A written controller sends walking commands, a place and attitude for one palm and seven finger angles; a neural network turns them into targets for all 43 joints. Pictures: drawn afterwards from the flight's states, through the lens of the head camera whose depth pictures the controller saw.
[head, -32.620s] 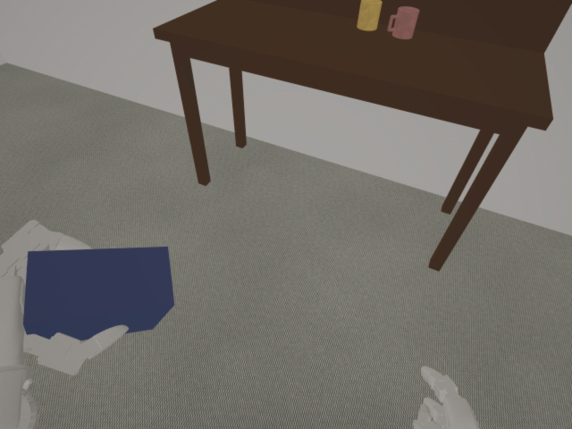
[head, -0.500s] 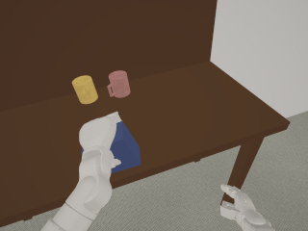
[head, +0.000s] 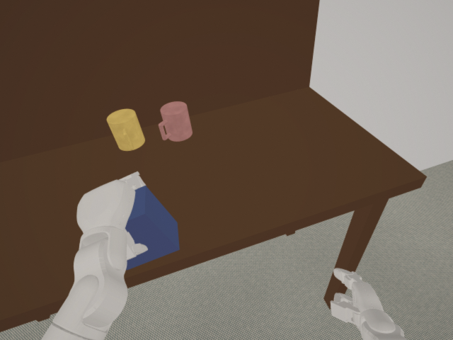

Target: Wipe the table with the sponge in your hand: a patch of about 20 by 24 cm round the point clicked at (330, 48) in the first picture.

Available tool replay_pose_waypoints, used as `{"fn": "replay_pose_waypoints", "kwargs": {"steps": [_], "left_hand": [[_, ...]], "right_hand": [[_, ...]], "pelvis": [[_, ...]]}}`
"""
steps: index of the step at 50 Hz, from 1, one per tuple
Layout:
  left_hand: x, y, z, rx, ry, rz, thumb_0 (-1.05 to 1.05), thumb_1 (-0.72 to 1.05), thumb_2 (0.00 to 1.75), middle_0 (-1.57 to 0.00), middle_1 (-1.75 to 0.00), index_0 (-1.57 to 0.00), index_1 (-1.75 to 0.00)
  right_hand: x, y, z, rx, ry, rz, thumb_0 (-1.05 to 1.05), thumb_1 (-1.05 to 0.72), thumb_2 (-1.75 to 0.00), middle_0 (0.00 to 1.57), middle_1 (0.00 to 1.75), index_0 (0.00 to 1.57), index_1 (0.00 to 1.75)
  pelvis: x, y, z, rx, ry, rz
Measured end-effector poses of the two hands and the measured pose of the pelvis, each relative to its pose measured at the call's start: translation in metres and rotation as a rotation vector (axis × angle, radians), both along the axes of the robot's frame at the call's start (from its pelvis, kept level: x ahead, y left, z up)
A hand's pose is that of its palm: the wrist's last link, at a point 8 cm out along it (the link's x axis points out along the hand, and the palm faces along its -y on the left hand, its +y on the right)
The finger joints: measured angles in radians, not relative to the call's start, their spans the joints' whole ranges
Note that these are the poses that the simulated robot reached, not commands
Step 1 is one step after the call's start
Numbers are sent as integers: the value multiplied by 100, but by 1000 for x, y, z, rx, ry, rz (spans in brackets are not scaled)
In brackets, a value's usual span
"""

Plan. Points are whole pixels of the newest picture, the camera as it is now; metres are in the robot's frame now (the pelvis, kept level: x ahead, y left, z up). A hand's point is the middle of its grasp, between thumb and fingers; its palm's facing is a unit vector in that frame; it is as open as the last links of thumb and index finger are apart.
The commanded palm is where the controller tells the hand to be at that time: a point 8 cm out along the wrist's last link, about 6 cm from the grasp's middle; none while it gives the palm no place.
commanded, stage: wipe forward along the middle lane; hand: left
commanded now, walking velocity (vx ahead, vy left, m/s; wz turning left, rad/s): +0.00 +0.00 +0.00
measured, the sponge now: (141, 235) +0.27 +0.21 +0.06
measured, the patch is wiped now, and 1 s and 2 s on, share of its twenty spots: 0.95 0.95 0.95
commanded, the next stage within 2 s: slide back across to the first lane in 1.62 s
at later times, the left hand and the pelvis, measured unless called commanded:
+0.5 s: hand (123, 205) +0.31 +0.25 +0.10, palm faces +0.05 -0.07 -1.00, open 10.6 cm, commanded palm +0.28 +0.24 +0.14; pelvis +0.00 +0.01 +0.00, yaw +1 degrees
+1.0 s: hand (122, 186) +0.36 +0.27 +0.10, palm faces -0.01 -0.03 -1.00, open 10.6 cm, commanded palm +0.34 +0.27 +0.13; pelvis +0.00 +0.00 +0.00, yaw +2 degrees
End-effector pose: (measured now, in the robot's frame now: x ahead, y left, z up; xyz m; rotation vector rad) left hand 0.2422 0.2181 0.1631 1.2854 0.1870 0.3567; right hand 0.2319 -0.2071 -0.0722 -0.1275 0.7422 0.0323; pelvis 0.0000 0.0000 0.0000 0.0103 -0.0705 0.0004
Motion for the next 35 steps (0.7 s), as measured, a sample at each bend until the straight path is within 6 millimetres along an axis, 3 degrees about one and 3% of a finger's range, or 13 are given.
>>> {"fn": "replay_pose_waypoints", "kwargs": {"steps": [7, 18, 35], "left_hand": [[0, 10, -2, 24, 18, 17, -1, -53, 104, -66, -132, -68, -129], [27, 18, -6, 115, 71, 36, -2, -54, 104, -66, -131, -69, -129], [67, 34, -10, 171, 130, 72, -2, -54, 104, -67, -130, -70, -128]], "right_hand": [[2, 13, 3, -8, -13, 22, 2, -90, -90, 20, 30, 20, 30], [-4, 26, -1, 1, 0, 29, 2, -90, -90, 20, 30, 20, 30], [-26, 2, -18, -54, 82, -34, 2, -90, -90, 20, 30, 20, 30]], "pelvis": [[-3, 5, 1, -1, -1, 10], [-5, 12, 1, 1, 17, 18], [-2, 11, 1, 0, 66, 29]]}}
